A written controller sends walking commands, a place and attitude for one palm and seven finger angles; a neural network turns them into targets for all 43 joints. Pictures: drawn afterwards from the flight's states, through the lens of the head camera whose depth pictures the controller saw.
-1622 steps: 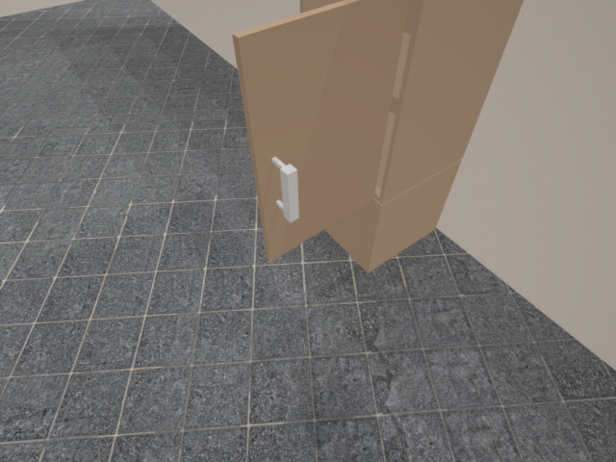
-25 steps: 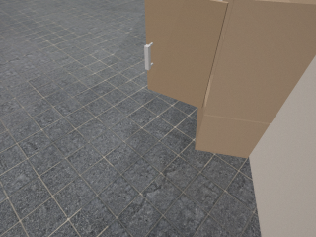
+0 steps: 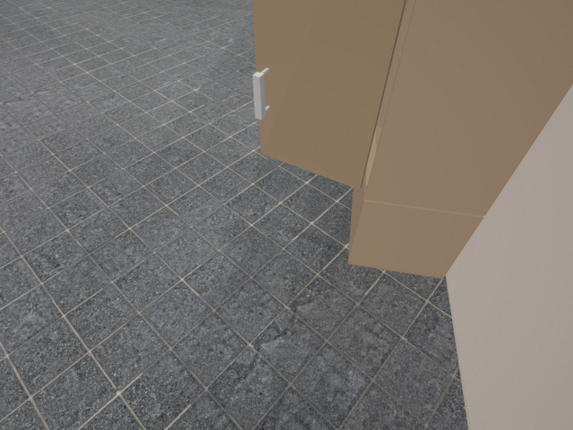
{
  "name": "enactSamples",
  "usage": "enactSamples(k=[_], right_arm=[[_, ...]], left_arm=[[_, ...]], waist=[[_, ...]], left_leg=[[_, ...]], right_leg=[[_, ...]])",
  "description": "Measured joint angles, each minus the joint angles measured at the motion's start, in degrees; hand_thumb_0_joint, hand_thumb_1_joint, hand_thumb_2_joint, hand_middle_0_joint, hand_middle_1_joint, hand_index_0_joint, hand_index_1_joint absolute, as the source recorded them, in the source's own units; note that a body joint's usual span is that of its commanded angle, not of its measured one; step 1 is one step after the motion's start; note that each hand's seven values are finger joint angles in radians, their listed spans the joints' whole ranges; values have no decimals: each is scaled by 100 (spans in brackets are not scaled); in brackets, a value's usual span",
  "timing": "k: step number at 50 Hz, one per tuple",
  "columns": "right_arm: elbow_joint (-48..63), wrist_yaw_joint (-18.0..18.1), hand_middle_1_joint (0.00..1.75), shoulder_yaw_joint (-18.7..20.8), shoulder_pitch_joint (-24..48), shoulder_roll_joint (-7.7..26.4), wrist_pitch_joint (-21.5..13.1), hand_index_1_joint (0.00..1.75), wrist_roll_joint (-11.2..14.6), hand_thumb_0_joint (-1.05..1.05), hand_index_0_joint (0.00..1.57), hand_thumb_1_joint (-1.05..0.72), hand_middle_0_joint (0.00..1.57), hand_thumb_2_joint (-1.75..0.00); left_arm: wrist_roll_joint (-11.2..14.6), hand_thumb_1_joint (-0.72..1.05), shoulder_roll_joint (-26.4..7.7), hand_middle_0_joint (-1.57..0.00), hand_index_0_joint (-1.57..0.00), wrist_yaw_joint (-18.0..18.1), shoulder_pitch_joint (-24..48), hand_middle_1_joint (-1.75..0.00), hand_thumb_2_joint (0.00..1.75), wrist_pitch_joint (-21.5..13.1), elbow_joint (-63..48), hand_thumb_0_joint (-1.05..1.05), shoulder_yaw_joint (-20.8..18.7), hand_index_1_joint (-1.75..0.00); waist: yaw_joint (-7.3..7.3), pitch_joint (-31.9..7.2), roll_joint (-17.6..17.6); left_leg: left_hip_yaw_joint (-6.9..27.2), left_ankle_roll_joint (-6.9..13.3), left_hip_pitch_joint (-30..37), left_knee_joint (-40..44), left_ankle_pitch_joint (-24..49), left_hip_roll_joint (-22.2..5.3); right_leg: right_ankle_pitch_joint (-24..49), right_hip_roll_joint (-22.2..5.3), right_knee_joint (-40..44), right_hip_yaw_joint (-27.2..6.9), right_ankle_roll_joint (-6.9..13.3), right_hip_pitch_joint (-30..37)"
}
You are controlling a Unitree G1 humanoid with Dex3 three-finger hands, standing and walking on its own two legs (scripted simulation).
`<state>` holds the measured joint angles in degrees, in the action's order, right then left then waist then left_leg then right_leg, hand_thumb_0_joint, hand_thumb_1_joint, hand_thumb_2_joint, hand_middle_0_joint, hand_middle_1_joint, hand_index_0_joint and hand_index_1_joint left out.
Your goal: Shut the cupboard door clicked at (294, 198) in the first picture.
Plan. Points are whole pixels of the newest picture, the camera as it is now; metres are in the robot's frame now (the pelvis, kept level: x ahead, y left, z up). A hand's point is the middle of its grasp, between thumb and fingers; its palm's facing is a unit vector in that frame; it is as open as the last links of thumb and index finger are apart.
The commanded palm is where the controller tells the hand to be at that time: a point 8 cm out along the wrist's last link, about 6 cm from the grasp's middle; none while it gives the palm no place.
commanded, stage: look to check the result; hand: left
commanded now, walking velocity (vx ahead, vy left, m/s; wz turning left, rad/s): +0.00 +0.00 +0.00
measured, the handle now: (263, 93) +1.05 +0.13 -0.08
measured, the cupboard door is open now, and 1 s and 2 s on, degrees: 71 71 71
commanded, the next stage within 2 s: walk to a spot facing it in 0.28 s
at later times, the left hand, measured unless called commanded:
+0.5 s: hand out of the picture +0.06 +0.21 -0.17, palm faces +0.03 -0.96 -0.28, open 7.4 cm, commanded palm none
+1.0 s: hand out of the picture +0.04 +0.21 -0.17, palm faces +0.29 -0.92 -0.25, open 7.4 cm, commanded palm none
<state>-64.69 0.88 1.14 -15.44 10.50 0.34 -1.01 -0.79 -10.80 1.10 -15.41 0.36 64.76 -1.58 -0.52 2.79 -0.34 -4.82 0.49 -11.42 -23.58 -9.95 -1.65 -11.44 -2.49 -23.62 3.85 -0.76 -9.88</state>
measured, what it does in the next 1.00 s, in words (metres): lifts its right foot, turning left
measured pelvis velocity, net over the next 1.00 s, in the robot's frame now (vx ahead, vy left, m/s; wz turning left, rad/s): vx -0.01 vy -0.01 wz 0.30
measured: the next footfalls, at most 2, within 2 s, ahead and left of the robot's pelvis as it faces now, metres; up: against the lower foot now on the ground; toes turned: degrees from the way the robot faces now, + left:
right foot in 1.08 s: +0.07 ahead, -0.14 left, +0.00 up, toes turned +21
left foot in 1.48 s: -0.02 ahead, +0.15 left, +0.00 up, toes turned +44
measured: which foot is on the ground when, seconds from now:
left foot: down 0.00-1.00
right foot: down 0.00-0.72, up 0.74-1.00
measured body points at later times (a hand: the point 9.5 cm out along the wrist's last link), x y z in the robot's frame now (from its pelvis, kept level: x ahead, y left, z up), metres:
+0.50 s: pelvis +0.01 -0.01 +0.00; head +0.02 -0.01 +0.45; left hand +0.06 +0.26 -0.14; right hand +0.06 -0.27 -0.15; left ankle +0.03 +0.11 -0.74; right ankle +0.02 -0.13 -0.74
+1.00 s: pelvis -0.01 -0.01 +0.00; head +0.05 +0.01 +0.44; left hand +0.02 +0.26 -0.15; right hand +0.08 -0.24 -0.16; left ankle +0.03 +0.11 -0.74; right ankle +0.02 -0.16 -0.70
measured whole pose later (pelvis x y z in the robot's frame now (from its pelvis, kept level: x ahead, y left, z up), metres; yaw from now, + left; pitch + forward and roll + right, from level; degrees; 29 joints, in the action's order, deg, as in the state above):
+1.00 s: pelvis -0.01 -0.01 +0.00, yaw +17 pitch +1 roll -2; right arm -55.6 0.3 3.1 -14.2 10.9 2.3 -2.1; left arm -0.7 -12.5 0.9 -8.0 2.7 51.7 -4.3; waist -2.4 5.6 -1.5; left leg 6.2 1.3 -20.2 -26.7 -7.7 2.5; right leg -25.0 -1.0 -48.6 -0.1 -2.9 -22.7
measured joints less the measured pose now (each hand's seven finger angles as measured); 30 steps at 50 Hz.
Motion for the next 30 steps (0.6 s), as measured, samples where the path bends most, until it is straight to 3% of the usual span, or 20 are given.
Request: enactSamples(k=[22, 30], right_arm=[[44, -51, 30, -1, 493, 390, -34, 30, -3, 0, 21, -91, 20, -90], [270, -73, 30, 38, 456, 319, 135, 30, -12, 0, 20, -91, 20, -90]], left_arm=[[1, 90, -347, -20, -20, -66, 464, -30, 90, -57, -70, 0, 4, -30], [-1, 90, -285, -20, -20, -4, 564, -30, 90, 65, -393, 0, -88, -30]], waist=[[9, 7, -10], [-56, 63, -14]], left_leg=[[33, -56, 183, 206, 27, -31], [327, -50, -259, -404, -203, 70]], right_leg=[[25, 49, 230, 38, 36, 204], [-319, -85, -343, 320, 23, -73]])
